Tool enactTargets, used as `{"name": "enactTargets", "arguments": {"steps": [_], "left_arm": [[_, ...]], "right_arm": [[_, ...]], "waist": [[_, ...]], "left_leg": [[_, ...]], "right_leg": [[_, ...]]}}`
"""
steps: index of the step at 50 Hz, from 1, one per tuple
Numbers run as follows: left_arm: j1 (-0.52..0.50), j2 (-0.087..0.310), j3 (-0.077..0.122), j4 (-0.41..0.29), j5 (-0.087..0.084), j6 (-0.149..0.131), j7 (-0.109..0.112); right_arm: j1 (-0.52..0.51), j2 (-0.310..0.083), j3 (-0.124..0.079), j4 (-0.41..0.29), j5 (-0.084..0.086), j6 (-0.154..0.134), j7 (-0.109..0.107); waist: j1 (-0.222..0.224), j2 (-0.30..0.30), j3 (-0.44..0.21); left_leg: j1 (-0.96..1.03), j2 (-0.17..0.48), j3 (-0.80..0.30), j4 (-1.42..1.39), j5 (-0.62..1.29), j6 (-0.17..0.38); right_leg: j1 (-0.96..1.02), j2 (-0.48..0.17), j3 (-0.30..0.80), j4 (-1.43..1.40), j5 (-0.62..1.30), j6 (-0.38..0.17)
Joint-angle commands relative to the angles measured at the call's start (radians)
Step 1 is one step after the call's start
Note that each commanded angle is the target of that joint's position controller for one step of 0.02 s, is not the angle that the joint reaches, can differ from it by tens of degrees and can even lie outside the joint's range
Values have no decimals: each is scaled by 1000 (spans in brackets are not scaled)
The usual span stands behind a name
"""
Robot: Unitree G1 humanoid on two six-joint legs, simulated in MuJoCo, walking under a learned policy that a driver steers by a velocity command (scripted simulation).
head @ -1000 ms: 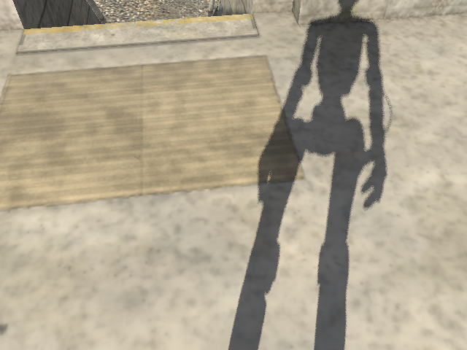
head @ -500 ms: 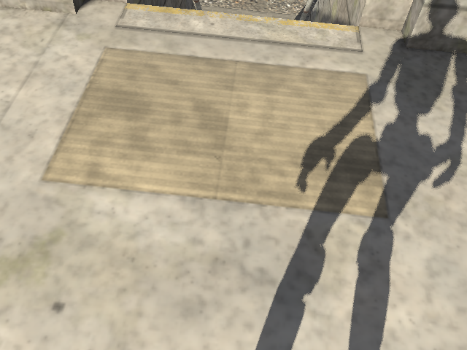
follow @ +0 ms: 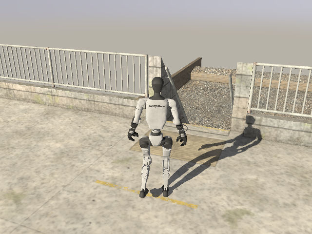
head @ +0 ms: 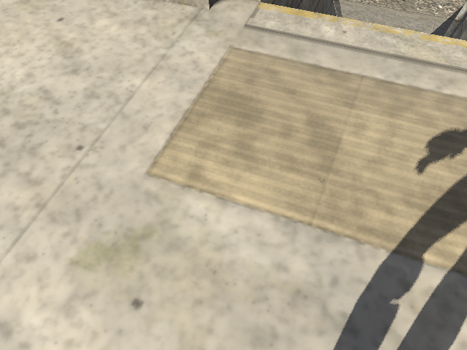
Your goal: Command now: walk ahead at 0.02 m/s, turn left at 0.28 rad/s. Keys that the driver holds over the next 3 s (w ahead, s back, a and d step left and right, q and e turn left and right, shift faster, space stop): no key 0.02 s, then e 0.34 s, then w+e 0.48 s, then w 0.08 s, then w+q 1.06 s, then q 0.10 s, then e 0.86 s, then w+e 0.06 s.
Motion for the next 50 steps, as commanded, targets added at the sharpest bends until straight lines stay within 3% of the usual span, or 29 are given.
{"name": "enactTargets", "arguments": {"steps": [1, 4, 7, 9, 10, 11, 12, 13, 14, 15, 16, 17, 18, 20, 23, 26, 28, 29, 30, 31, 32, 33, 34, 35, 36, 38, 42, 46, 50], "left_arm": [[-26, 111, 19, -53, 6, 7, -1], [12, 108, 14, -29, 0, 10, -7], [34, 176, 32, -29, -19, 17, -12], [55, 180, 34, -29, -41, 23, -6], [60, 162, 29, -32, -41, 19, -7], [48, 106, 18, -61, -31, 8, -13], [-2, 97, 18, -92, -36, 1, -14], [-4, 146, 37, -89, -33, 2, -13], [30, 167, 55, -69, -39, 15, -9], [97, 156, 61, -42, -37, 35, -2], [133, 138, 60, -31, -32, 51, 2], [137, 112, 55, -34, -31, 61, 3], [124, 96, 50, -48, -31, 66, 1], [56, 78, 37, -90, -37, 68, -17], [-22, 70, 25, -152, -39, 60, -52], [-1, 101, 34, -163, -41, 43, -70], [102, 101, 42, -127, -41, 34, -72], [189, 122, 57, -92, -42, 33, -66], [318, 178, 86, -65, -49, 31, -55], [394, 339, 118, -85, -40, 17, -46], [406, 283, 98, -96, -32, -11, -57], [355, 223, 78, -103, -27, -27, -56], [297, 176, 63, -120, -29, -33, -55], [243, 160, 55, -137, -33, -28, -51], [212, 150, 49, -152, -29, -24, -46], [208, 167, 52, -156, -23, -23, -33], [267, 188, 60, -122, -35, -19, -8], [332, 187, 58, -80, -44, -23, -5], [323, 195, 63, -54, -36, -17, -6]], "right_arm": [[111, -26, -5, -32, 1, 8, 3], [60, 28, 24, -41, -14, -4, 5], [58, -28, 8, -32, -3, -10, 4], [75, -52, -2, -25, -6, -14, 3], [98, -89, -11, -32, -16, -15, -2], [114, -164, -30, -34, -33, -10, -9], [116, -174, -40, -21, -40, -7, -3], [50, -136, -31, -57, -55, -19, -3], [13, -98, -20, -75, -57, -34, -6], [-39, -79, -13, -86, -40, -48, -6], [-66, -68, -11, -88, -19, -58, -5], [-66, -65, -10, -83, -11, -59, -5], [-54, -67, -12, -75, -11, -55, -6], [4, -77, -20, -60, -8, -46, -9], [34, -126, -36, -49, -1, -52, -3], [33, -162, -49, -42, 12, -73, 22], [-5, -159, -48, -42, 27, -78, 35], [0, -131, -40, -39, 23, -80, 39], [-17, -78, -22, -50, 3, -86, 43], [-92, 1, 4, -152, -25, -107, 46], [-160, -55, -5, -167, 6, -139, 51], [-158, -95, -14, -170, 32, -156, 64], [-126, -113, -18, -145, 19, -163, 68], [-110, -117, -22, -129, -9, -166, 67], [-97, -119, -27, -123, -23, -165, 68], [-92, -88, -20, -113, -29, -158, 73], [-219, -25, 9, -140, -21, -154, 75], [-311, -28, 16, -160, -1, -163, 97], [-284, -67, 3, -156, 5, -166, 106]], "waist": [[-33, -142, -114], [0, -191, -130], [1, -199, -115], [-20, -184, -91], [-29, -146, -104], [-13, 28, -106], [-29, 225, -78], [-38, 220, -51], [-22, 169, -49], [14, 119, -52], [27, 96, -50], [27, 81, -48], [17, 84, -47], [-34, 107, -72], [-73, 134, -45], [-59, 127, -13], [8, 99, -18], [43, 64, -47], [102, -52, -108], [111, -374, -130], [148, -241, -125], [107, -211, -40], [68, -145, -3], [39, -95, 11], [17, -100, 7], [5, -103, -13], [44, -109, 12], [86, -135, 25], [62, -163, 25]], "left_leg": [[5, 61, 52, -53, 64, -27], [128, 91, 89, -351, 47, -19], [205, 66, 108, -580, 194, 6], [307, 56, 117, -737, 296, 56], [401, 136, 59, -740, 332, 93], [438, 277, -63, -747, 362, 167], [330, 397, -191, -847, 358, 267], [294, 469, -238, -883, 454, 326], [293, 464, -208, -870, 580, 332], [302, 428, -136, -843, 666, 304], [330, 410, -84, -823, 727, 281], [345, 390, -35, -814, 763, 267], [356, 376, 2, -812, 768, 263], [403, 374, 26, -859, 492, 260], [376, 396, 18, -914, 207, 255], [319, 412, 39, -913, 135, 249], [236, 394, 92, -833, 120, 220], [165, 359, 142, -730, 138, 190], [21, 299, 238, -460, 188, 125], [-370, 122, 283, -43, -51, 30], [-514, 108, 74, 108, -82, 44], [-566, 153, 49, 124, 10, 73], [-531, 186, 53, 85, 112, 85], [-481, 205, 56, 14, 189, 82], [-407, 214, 60, -46, 244, 74], [-336, 186, 95, -114, 336, 42], [-230, 124, 122, -428, 530, 10], [-138, 105, 124, -591, 626, 29], [-128, 110, 136, -650, 531, 101]], "right_leg": [[115, -201, 183, -157, 169, -191], [112, -185, 181, -150, 150, -198], [118, -205, 261, -130, 41, -197], [48, -178, 285, -117, -39, -143], [-40, -160, 278, -81, -104, -93], [-158, -61, 165, 45, -203, -29], [-193, 32, 16, 197, -324, 11], [-215, 13, 19, 413, -436, 37], [-239, 12, 49, 583, -458, 49], [-249, 5, 72, 669, -427, 63], [-276, -5, 85, 705, -377, 78], [-286, -11, 75, 699, -341, 91], [-286, -17, 50, 670, -306, 105], [-281, -52, 2, 551, -238, 114], [-202, -69, -44, 374, -273, 76], [-89, -51, -93, 237, -283, 16], [82, -11, -142, 94, -194, -22], [224, 25, -153, 62, -190, -42], [432, -48, -11, 28, -193, -88], [609, -343, 587, -128, -301, -278], [601, -412, 770, -246, -409, -375], [564, -396, 683, -247, -371, -343], [502, -343, 561, -225, -280, -296], [437, -299, 467, -223, -176, -260], [378, -258, 394, -234, -76, -236], [328, -217, 310, -245, 100, -227], [240, -149, 212, -229, 164, -183], [250, -185, 237, -227, 111, -168], [406, -242, 228, -159, 296, -137]]}}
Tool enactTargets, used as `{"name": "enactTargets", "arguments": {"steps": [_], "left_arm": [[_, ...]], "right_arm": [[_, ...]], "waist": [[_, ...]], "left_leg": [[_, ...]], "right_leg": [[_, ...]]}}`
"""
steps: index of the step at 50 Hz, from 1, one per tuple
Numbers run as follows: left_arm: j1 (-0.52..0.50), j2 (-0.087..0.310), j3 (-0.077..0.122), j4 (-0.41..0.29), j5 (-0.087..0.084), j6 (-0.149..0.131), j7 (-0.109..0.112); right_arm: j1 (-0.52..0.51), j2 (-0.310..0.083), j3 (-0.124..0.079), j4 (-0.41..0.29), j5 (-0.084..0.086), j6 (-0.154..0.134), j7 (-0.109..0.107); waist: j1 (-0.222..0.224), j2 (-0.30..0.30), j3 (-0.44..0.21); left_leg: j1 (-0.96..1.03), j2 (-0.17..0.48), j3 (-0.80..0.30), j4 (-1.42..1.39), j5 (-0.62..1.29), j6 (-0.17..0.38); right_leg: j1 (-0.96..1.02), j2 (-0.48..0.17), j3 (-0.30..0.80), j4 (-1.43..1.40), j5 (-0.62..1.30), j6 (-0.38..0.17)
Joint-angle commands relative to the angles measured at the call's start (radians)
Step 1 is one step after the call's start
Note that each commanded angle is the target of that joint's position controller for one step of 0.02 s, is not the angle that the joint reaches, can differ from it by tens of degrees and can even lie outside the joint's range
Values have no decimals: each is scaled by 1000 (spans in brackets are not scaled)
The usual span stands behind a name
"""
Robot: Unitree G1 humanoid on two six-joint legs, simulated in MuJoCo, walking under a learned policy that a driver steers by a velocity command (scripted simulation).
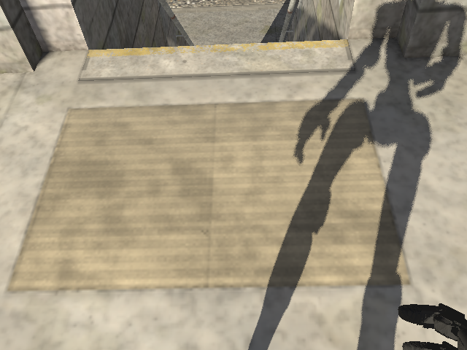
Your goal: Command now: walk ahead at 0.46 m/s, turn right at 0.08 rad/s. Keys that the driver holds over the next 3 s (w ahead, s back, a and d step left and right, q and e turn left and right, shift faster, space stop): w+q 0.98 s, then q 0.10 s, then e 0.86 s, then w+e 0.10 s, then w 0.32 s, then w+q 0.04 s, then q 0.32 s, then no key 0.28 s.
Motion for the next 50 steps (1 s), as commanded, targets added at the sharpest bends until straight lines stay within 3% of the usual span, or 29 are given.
{"name": "enactTargets", "arguments": {"steps": [1, 2, 3, 4, 5, 6, 7, 8, 9, 10, 13, 18, 22, 24, 26, 27, 28, 29, 30, 31, 32, 33, 35, 38, 44, 48, 49, 50], "left_arm": [[0, 170, 47, -35, 7, -4, 4], [-7, 170, 45, -35, 12, 2, 3], [-19, 158, 37, -41, 19, 5, 4], [25, 103, 15, -60, 44, 2, 5], [140, 23, -8, -56, 20, -14, -6], [34, 120, 5, -70, 5, -32, -13], [-101, 156, 14, -105, -11, -47, -20], [-167, 142, 8, -120, 5, -61, -20], [-179, 131, 12, -127, 23, -68, -20], [-159, 121, 13, -128, 30, -67, -21], [-145, 88, 4, -129, 43, -52, -14], [-342, 43, -17, -178, 39, -55, -15], [-428, 74, -3, -201, 19, -68, -28], [-414, 101, 13, -204, 13, -75, -30], [-300, 125, 34, -177, 13, -81, -25], [-175, 166, 50, -166, 27, -85, -17], [-50, 251, 71, -151, 46, -76, -9], [-2, 238, 73, -119, 35, -64, -22], [-51, 155, 53, -134, 29, -62, -23], [-95, 118, 41, -135, 29, -57, -21], [-140, 93, 31, -132, 32, -54, -23], [-168, 76, 26, -125, 36, -54, -22], [-180, 75, 28, -107, 35, -63, -23], [-162, 108, 41, -68, 32, -72, -21], [-132, 159, 51, -15, 25, -55, -10], [-85, 193, 59, 22, 6, -35, -9], [-85, 202, 62, 26, 3, -28, -8], [-99, 217, 65, 23, 1, -20, -4]], "right_arm": [[-50, -123, -39, -77, 6, -16, 1], [42, -148, -53, -54, 5, -13, -5], [186, -174, -65, -23, 1, -8, -11], [358, -241, -77, -6, -13, -4, -15], [419, -262, -83, 35, -7, -4, -1], [386, -172, -62, 26, 21, -2, -2], [307, -147, -54, 11, 18, 6, -9], [264, -145, -50, -4, 5, 14, -12], [239, -141, -48, -13, -3, 17, -14], [224, -132, -43, -21, -12, 18, -19], [226, -131, -43, -12, 3, 17, -31], [290, -178, -57, 13, 16, 33, -54], [356, -179, -58, 31, 27, 52, -60], [351, -178, -59, 29, 24, 60, -63], [329, -149, -52, 19, 20, 67, -62], [319, -96, -34, 2, 10, 64, -58], [403, -18, -9, -22, 12, 54, -58], [452, -69, -13, -39, 36, 49, -60], [391, -151, -36, -23, 41, 56, -63], [314, -163, -41, -34, 28, 63, -62], [283, -149, -43, -41, 17, 68, -60], [271, -137, -46, -47, 15, 72, -54], [272, -100, -42, -48, 20, 84, -46], [222, -76, -36, -69, 12, 92, -43], [54, -50, -20, -110, 13, 76, -11], [-42, -55, -18, -157, 19, 74, 13], [-44, -64, -23, -165, 19, 75, 17], [-24, -81, -32, -168, 12, 77, 19]], "waist": [[-37, -183, 4], [-87, -183, -66], [-158, -170, -167], [-191, -8, -331], [-126, 284, -435], [-165, 174, -321], [-165, 83, -156], [-145, -28, -86], [-112, -58, -50], [-81, -31, -54], [-55, 22, -39], [-124, 30, -2], [-152, 48, -18], [-129, 71, -25], [-62, 82, -62], [0, 33, -162], [2, -205, -310], [-14, -376, -328], [1, -225, -192], [-2, -148, -102], [-25, -115, -50], [-47, -135, -19], [-64, -159, -5], [-64, -121, 8], [-9, -94, 39], [9, -95, 72], [-1, -101, 66], [-26, -117, 49]], "left_leg": [[79, -23, 43, -17, -93, 63], [204, -59, 80, -31, -109, 96], [426, -36, 58, -13, -74, 141], [773, 170, -228, 33, -47, 249], [1025, 360, -742, -137, -337, 390], [962, 324, -785, -227, -502, 336], [804, 294, -631, -244, -455, 294], [662, 255, -539, -262, -335, 278], [572, 219, -481, -280, -238, 274], [520, 189, -441, -301, -185, 272], [409, 152, -348, -334, -90, 289], [298, 88, -249, -315, -108, 233], [353, 111, -330, -240, -199, 205], [401, 131, -392, -182, -224, 183], [387, 94, -396, -73, -199, 144], [315, 43, -338, 132, -226, 107], [32, -85, -189, 463, -512, 40], [-180, -58, -152, 683, -658, 21], [-230, -6, -175, 774, -562, 12], [-221, 24, -142, 781, -478, 6], [-187, 51, -133, 746, -415, -1], [-157, 76, -130, 710, -375, -3], [-107, 93, -102, 686, -331, -9], [-149, 102, -102, 603, -261, -24], [-116, 92, -31, 280, -27, -9], [-98, 74, 27, 159, -87, 32], [-70, 57, 47, 139, -132, 50], [-12, 23, 80, 121, -182, 69]], "right_leg": [[18, -268, 81, 51, 755, -97], [31, -237, 43, 179, 962, -82], [-46, -200, 5, 368, 1023, -57], [-296, -125, -21, 703, 693, -20], [-639, 43, -17, 1012, -136, 45], [-758, -19, 39, 1080, -132, 30], [-802, -65, 11, 1054, -36, 23], [-773, -97, -10, 998, 23, 20], [-742, -123, -18, 929, 63, 26], [-694, -143, -17, 883, 88, 34], [-654, -150, -57, 745, 95, 81], [-566, -100, -84, 390, 387, 125], [-489, -58, -62, 250, 423, 125], [-445, -55, -50, 207, 351, 103], [-279, -65, -69, 139, 308, 58], [-77, -176, 20, 143, 271, 2], [266, -406, 345, 119, 174, -120], [304, -514, 672, 24, -85, -198], [190, -469, 574, -7, -153, -165], [76, -422, 408, -10, -48, -130], [-23, -372, 293, -34, 75, -115], [-88, -336, 208, -59, 156, -104], [-156, -303, 91, -102, 258, -102], [-146, -315, -7, -129, 400, -123], [-89, -305, -187, -133, 477, -93], [2, -339, -243, -102, 540, -71], [23, -344, -262, -68, 636, -61], [33, -337, -288, 5, 848, -47]]}}
Over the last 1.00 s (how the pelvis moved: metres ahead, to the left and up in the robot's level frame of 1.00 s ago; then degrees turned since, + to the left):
0.20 -0.09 0.00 -26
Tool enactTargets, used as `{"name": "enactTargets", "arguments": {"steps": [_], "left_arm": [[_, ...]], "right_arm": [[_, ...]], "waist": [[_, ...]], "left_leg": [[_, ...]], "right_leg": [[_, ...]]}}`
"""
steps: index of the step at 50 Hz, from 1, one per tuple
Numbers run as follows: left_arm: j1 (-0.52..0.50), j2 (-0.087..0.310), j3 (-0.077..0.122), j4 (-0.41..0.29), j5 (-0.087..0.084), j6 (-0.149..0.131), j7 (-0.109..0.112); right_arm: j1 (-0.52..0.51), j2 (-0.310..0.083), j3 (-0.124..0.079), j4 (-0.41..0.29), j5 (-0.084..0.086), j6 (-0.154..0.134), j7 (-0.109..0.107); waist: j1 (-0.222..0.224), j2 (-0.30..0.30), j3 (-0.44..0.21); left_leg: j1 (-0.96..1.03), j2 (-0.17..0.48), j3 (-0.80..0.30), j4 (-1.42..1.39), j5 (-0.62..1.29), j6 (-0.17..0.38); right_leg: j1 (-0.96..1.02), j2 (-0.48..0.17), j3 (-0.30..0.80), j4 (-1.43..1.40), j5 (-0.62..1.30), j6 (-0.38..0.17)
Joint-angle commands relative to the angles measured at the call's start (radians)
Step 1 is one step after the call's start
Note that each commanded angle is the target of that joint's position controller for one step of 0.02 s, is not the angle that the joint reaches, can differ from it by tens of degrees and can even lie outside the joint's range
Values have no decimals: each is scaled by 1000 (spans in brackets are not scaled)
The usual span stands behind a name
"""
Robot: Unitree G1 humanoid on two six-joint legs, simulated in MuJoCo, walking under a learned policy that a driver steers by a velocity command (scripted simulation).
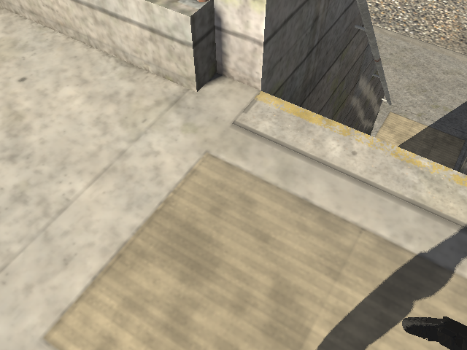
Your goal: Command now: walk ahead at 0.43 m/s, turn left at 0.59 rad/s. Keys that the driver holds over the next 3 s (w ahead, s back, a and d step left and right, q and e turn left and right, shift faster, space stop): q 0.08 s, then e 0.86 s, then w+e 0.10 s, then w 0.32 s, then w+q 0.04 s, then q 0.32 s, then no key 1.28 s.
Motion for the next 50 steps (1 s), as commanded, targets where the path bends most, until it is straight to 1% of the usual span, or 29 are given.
{"name": "enactTargets", "arguments": {"steps": [1, 2, 3, 4, 5, 6, 7, 8, 9, 10, 12, 14, 16, 19, 23, 28, 30, 31, 32, 33, 34, 35, 36, 37, 39, 41, 47, 48, 50], "left_arm": [[-48, 213, 51, -58, -12, 10, 15], [-63, 217, 51, -65, -16, 17, 22], [-63, 195, 41, -80, -16, 13, 26], [31, 52, -1, -118, 54, -2, 13], [75, 89, -18, -127, 33, -25, -3], [-41, 174, 6, -118, -10, -27, -8], [-81, 151, -4, -128, -21, -23, -5], [-92, 131, -8, -112, -7, -13, 6], [-83, 133, -4, -105, -1, 1, 12], [-53, 128, -3, -90, -3, 19, 13], [0, 87, -9, -63, -1, 43, 20], [-13, 66, -12, -62, 5, 53, 26], [-56, 58, -14, -69, 7, 58, 25], [-141, 81, -5, -107, 0, 68, 19], [-198, 85, 5, -153, 2, 91, 11], [-198, 63, 8, -183, -4, 95, -18], [-145, 70, 17, -173, -4, 88, -27], [-117, 136, 39, -174, 2, 85, -18], [-81, 272, 71, -193, 16, 86, 1], [-37, 239, 59, -199, 33, 78, -3], [-47, 209, 50, -203, 33, 64, -9], [-98, 189, 49, -206, 21, 55, -5], [-140, 173, 46, -213, 4, 56, 0], [-168, 159, 40, -222, -8, 62, 8], [-174, 167, 41, -232, -1, 75, 16], [-168, 175, 46, -238, 2, 81, 23], [-186, 194, 52, -255, 4, 101, 34], [-184, 190, 51, -256, 2, 103, 32], [-188, 179, 47, -260, -3, 103, 28]], "right_arm": [[-10, -106, -39, -90, -12, -12, 9], [132, -147, -64, -56, -15, -12, 4], [282, -205, -95, -22, -17, -7, -14], [298, -315, -108, -21, -15, 2, -39], [279, -302, -91, -79, -31, -10, -34], [259, -211, -67, -72, -38, -12, -28], [217, -161, -50, -46, -25, -18, -27], [170, -124, -37, -39, -15, -24, -27], [129, -107, -29, -33, -20, -28, -30], [107, -107, -26, -22, -36, -32, -29], [70, -99, -23, 11, -52, -50, -30], [46, -95, -22, 39, -57, -56, -39], [33, -103, -24, 60, -59, -50, -51], [53, -141, -38, 88, -54, -25, -69], [73, -149, -46, 113, -38, 10, -81], [66, -171, -58, 118, -17, 42, -92], [67, -170, -61, 127, 2, 49, -100], [106, -149, -58, 136, -6, 41, -98], [81, -98, -41, 90, -55, 26, -90], [-9, -96, -37, 64, -59, 17, -87], [-15, -131, -48, 68, -36, 16, -79], [-10, -128, -50, 77, -20, 19, -79], [-3, -126, -52, 88, -23, 23, -86], [-4, -140, -57, 89, -28, 28, -93], [18, -117, -52, 93, -23, 31, -93], [14, -108, -49, 95, -18, 31, -95], [-17, -108, -49, 88, -18, 29, -90], [-13, -111, -49, 87, -15, 25, -85], [-26, -115, -51, 79, -8, 12, -73]], "waist": [[-87, -139, -22], [-167, -132, -98], [-245, -89, -179], [-146, 218, -280], [-158, 220, -543], [-212, 41, -486], [-181, 6, -340], [-147, -54, -250], [-113, -34, -213], [-84, -13, -197], [-48, 3, -181], [-44, 22, -164], [-59, 38, -152], [-101, 42, -115], [-127, 40, -75], [-121, 60, -101], [-83, 53, -121], [-85, -35, -149], [-103, -308, -184], [-31, -314, -240], [-30, -188, -240], [-60, -142, -201], [-77, -103, -175], [-92, -112, -168], [-109, -142, -177], [-102, -151, -176], [-87, -186, -153], [-84, -188, -163], [-74, -207, -135]], "left_leg": [[120, -91, 95, -47, -109, 55], [304, -137, 108, -110, -54, 84], [571, -128, 46, -175, 105, 125], [926, 146, -315, -67, 565, 235], [1074, 354, -753, -199, 479, 428], [985, 306, -590, -232, 520, 363], [854, 263, -437, -232, 549, 313], [715, 218, -356, -254, 544, 272], [601, 197, -303, -285, 547, 256], [494, 180, -251, -323, 557, 245], [381, 157, -149, -367, 605, 245], [359, 140, -72, -389, 597, 229], [373, 125, -19, -403, 518, 205], [433, 161, -29, -431, 342, 210], [524, 224, -66, -420, 182, 225], [618, 248, -44, -298, 334, 186], [589, 201, 17, -180, 321, 112], [501, 129, 83, -44, 193, 34], [194, -11, 157, 239, -233, -66], [12, -118, 18, 443, -638, -101], [-21, -84, -67, 540, -618, -95], [-51, -64, -79, 544, -537, -90], [-66, -52, -83, 498, -472, -94], [-40, -43, -89, 464, -420, -101], [23, -72, -76, 424, -359, -120], [41, -83, -77, 336, -328, -134], [154, -104, -99, 137, -287, -144], [175, -107, -100, 102, -284, -137], [216, -112, -94, 18, -290, -116]], "right_leg": [[0, -254, 51, 151, 1037, -125], [-42, -226, 30, 337, 1118, -100], [-209, -178, 18, 584, 964, -50], [-593, -45, 36, 948, -115, 11], [-752, 52, 260, 1201, -353, 29], [-771, -21, 328, 1200, -239, 17], [-797, -64, 294, 1114, -164, 10], [-767, -99, 285, 1037, -120, 18], [-697, -120, 292, 982, -91, 22], [-601, -123, 292, 954, -62, 25], [-505, -111, 283, 868, -2, 45], [-489, -103, 290, 752, 71, 56], [-480, -103, 286, 646, 159, 56], [-538, -99, 271, 587, 178, 52], [-616, -100, 256, 562, 61, 40], [-555, -49, 182, 409, 5, 4], [-415, -7, 153, 191, 208, -40], [-279, -51, 255, 122, 476, -85], [-62, -286, 578, 174, 986, -223], [-7, -404, 728, 150, 1104, -401], [-6, -361, 655, 146, 1050, -392], [-21, -296, 575, 158, 968, -332], [-47, -256, 538, 154, 901, -287], [-75, -234, 520, 143, 865, -267], [-117, -201, 505, 133, 866, -262], [-120, -189, 510, 130, 827, -261], [-220, -167, 593, 130, 607, -250], [-230, -159, 617, 115, 469, -249], [-281, -137, 673, 79, 126, -244]]}}
Over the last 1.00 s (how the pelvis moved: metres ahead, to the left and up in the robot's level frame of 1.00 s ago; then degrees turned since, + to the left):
0.52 0.07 0.00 30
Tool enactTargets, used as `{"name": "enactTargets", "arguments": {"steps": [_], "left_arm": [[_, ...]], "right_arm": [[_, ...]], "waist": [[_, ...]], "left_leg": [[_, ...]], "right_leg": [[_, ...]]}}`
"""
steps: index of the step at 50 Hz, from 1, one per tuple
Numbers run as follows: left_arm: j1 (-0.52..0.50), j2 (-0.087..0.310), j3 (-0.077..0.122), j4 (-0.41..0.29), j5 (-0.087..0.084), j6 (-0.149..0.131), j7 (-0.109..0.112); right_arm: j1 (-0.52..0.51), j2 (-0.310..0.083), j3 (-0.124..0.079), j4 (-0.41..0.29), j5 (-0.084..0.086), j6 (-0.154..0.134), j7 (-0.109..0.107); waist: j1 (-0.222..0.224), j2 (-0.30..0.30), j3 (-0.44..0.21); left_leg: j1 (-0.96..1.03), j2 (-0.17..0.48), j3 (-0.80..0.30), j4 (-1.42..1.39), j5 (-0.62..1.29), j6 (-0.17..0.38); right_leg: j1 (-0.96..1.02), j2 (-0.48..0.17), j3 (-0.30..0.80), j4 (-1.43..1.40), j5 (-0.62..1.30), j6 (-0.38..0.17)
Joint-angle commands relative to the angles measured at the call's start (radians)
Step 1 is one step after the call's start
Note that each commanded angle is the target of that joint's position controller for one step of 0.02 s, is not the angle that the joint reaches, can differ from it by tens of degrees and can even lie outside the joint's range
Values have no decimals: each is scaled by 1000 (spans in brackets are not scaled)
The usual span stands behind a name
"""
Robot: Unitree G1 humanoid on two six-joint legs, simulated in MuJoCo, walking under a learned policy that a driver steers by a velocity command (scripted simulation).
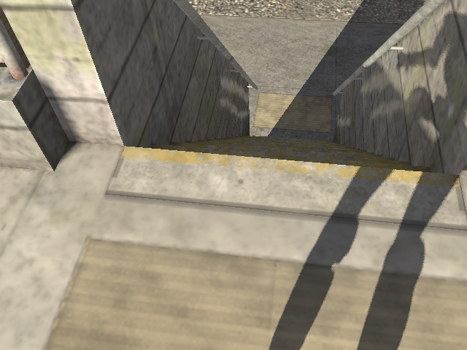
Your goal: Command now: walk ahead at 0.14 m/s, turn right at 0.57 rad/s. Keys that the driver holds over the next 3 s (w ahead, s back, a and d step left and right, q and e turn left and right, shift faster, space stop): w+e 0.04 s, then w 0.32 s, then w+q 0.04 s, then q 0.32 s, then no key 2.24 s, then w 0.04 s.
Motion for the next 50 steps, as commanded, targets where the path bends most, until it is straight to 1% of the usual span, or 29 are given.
{"name": "enactTargets", "arguments": {"steps": [1, 3, 4, 5, 6, 7, 8, 9, 10, 13, 17, 21, 23, 25, 26, 27, 28, 29, 31, 33, 35, 39, 42, 45, 46, 47, 48, 49, 50], "left_arm": [[-7, 161, 43, -69, -3, -10, -1], [-27, 147, 35, -70, -2, -14, -2], [-22, 121, 25, -68, 1, -17, 0], [-3, 61, 4, -67, 9, -24, 1], [6, 1, -14, -94, 6, -36, -1], [-35, 77, 5, -124, -6, -54, 3], [-30, 135, 23, -103, -10, -62, 3], [-10, 136, 26, -78, -2, -65, -2], [-6, 124, 26, -70, 6, -71, -7], [-61, 62, 8, -81, 8, -98, -28], [-157, 2, -17, -115, 2, -112, -41], [-209, 10, -15, -133, -8, -125, -59], [-158, 39, 1, -127, -6, -134, -63], [-1, 92, 29, -80, 10, -135, -51], [128, 150, 45, -67, 31, -132, -38], [193, 235, 58, -68, 53, -112, -25], [211, 178, 49, -57, 45, -97, -29], [147, 123, 29, -61, 34, -92, -31], [22, 51, 6, -56, 19, -92, -35], [-52, 49, 7, -44, 34, -101, -38], [-84, 63, 15, -30, 41, -109, -32], [-93, 93, 24, 6, 27, -98, -18], [-83, 119, 29, 34, 13, -83, -23], [-88, 130, 25, 61, -9, -69, -30], [-73, 103, 15, 75, -13, -67, -32], [-18, 58, -3, 100, 5, -70, -35], [33, 5, -25, 92, 53, -75, -44], [11, 14, -24, 84, 41, -64, -34], [-30, 77, -9, 81, 21, -50, -26]], "right_arm": [[-34, -92, -25, -79, 10, -34, 14], [27, -91, -30, -63, 17, -58, 24], [74, -91, -34, -45, 14, -69, 26], [147, -120, -41, -30, -2, -78, 23], [225, -200, -51, -14, -31, -80, 21], [226, -228, -61, -6, -47, -93, 34], [179, -162, -43, -16, -28, -101, 33], [158, -122, -31, -17, -10, -102, 26], [159, -109, -25, -14, -2, -100, 21], [220, -107, -17, 8, -6, -102, 12], [274, -130, -17, 28, 4, -95, 12], [329, -160, -16, 51, 14, -79, 21], [326, -175, -19, 58, 18, -64, 17], [304, -160, -16, 49, 20, -61, 12], [286, -109, 3, 18, -2, -68, 13], [396, -1, 38, -1, -19, -76, 9], [417, -90, 14, 16, 11, -76, 4], [365, -148, -8, 12, 29, -63, 1], [310, -119, -11, 10, 15, -29, -10], [322, -81, -13, 5, 10, 9, -16], [298, -58, -12, -26, 5, 26, -17], [206, -37, 0, -85, -10, 31, 3], [152, -59, -2, -115, -10, 34, 17], [137, -72, -6, -128, -12, 36, 24], [149, -83, -10, -121, -16, 32, 24], [158, -124, -19, -127, -19, 29, 16], [148, -207, -27, -155, -30, 28, 0], [120, -136, -2, -157, -45, 19, 2], [98, -110, 5, -151, -46, 4, 12]], "waist": [[10, -191, -110], [-32, -197, -90], [-53, -177, -92], [-69, -89, -130], [-62, 135, -130], [-68, 213, -21], [-53, 155, 47], [-42, 145, 62], [-42, 141, 51], [-71, 121, 36], [-115, 123, 30], [-125, 127, 50], [-76, 144, 24], [18, 113, -85], [78, 50, -218], [53, -244, -385], [69, -273, -453], [56, -204, -313], [0, -134, -167], [-48, -143, -107], [-62, -148, -85], [-48, -121, -104], [-32, -111, -106], [-47, -100, -96], [-55, -84, -99], [-49, -18, -115], [9, 195, -168], [-22, 244, -183], [-41, 192, -151]], "left_leg": [[51, -17, 22, -116, -10, 28], [175, -13, 45, -273, 54, 59], [275, 3, 53, -362, 105, 81], [427, 128, -63, -405, 53, 126], [511, 313, -367, -508, -190, 238], [417, 426, -625, -596, -356, 359], [382, 401, -553, -598, -397, 356], [389, 341, -453, -595, -341, 316], [409, 304, -381, -596, -271, 288], [411, 252, -226, -619, -29, 276], [380, 223, -101, -624, 156, 275], [327, 234, -91, -582, 277, 273], [343, 248, -117, -509, 446, 245], [310, 180, -65, -319, 649, 179], [176, 124, -33, -115, 463, 128], [-109, 4, 46, 236, -139, 52], [-136, 0, -37, 416, -314, 34], [-190, 40, -32, 499, -282, 31], [-187, 92, 11, 457, -182, 23], [-72, 99, 43, 409, -101, 13], [-58, 103, 56, 333, -47, 4], [17, 113, 61, 116, 72, 25], [69, 95, 81, 4, 79, 46], [162, 65, 115, -189, 127, 85], [251, 48, 119, -290, 208, 107], [362, 98, 46, -368, 412, 133], [473, 309, -186, -361, 743, 210], [389, 394, -278, -398, 654, 377], [348, 361, -258, -421, 580, 398]], "right_leg": [[67, -215, 312, -149, -152, -173], [10, -185, 327, -129, -284, -150], [-36, -153, 306, -88, -319, -121], [-139, -99, 238, 58, -387, -70], [-329, 50, 28, 328, -407, -5], [-479, 10, 36, 492, -397, 11], [-511, -37, 51, 559, -311, 15], [-516, -50, 34, 573, -235, 27], [-521, -64, 11, 571, -176, 36], [-499, -110, -85, 531, -13, 59], [-399, -126, -161, 303, 79, 79], [-231, -85, -192, 115, 87, 74], [-122, -62, -178, 40, 115, 52], [153, -57, -177, -69, 245, 4], [407, -200, -66, -13, 446, -46], [699, -506, 239, 28, 730, -199], [611, -547, 355, -43, 689, -263], [501, -495, 216, -58, 641, -233], [298, -397, 32, -107, 586, -178], [115, -356, -72, -183, 541, -169], [68, -368, -118, -225, 507, -190], [70, -371, -175, -235, 463, -198], [92, -381, -173, -213, 406, -196], [97, -366, -165, -135, 269, -154], [65, -331, -179, -86, 195, -113], [12, -278, -221, -17, 103, -38], [-93, -170, -312, 174, -192, 59], [-124, -133, -228, 262, -391, 107], [-141, -141, -185, 350, -411, 119]]}}
Over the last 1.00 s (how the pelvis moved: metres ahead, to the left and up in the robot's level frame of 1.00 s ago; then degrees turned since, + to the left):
0.21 -0.02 0.01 -19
